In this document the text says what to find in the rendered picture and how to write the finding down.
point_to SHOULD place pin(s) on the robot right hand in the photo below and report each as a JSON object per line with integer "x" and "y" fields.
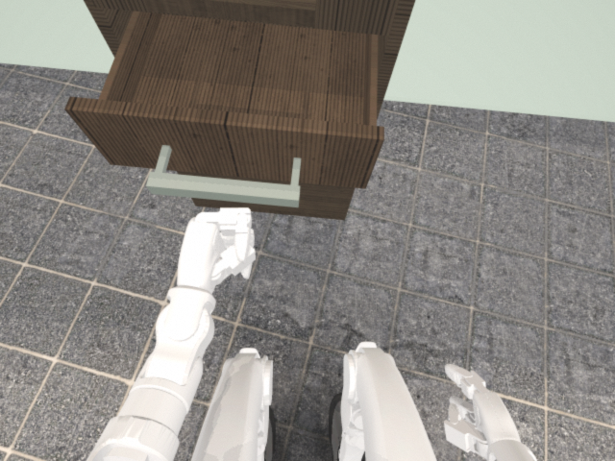
{"x": 475, "y": 427}

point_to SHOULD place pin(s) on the drawer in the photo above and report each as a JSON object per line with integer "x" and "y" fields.
{"x": 239, "y": 99}

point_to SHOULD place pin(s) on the handle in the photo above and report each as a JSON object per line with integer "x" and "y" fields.
{"x": 287, "y": 12}
{"x": 263, "y": 193}

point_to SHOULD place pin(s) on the robot right forearm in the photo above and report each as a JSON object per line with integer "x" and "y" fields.
{"x": 509, "y": 450}

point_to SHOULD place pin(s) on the robot left forearm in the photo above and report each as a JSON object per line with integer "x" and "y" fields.
{"x": 149, "y": 422}

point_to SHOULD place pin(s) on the cabinet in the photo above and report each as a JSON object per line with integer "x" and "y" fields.
{"x": 386, "y": 18}

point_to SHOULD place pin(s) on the robot left hand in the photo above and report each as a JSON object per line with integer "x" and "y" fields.
{"x": 203, "y": 244}

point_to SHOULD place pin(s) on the robot right shin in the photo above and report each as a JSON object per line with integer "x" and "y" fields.
{"x": 352, "y": 443}

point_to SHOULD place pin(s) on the robot left thigh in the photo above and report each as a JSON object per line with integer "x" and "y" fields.
{"x": 230, "y": 429}

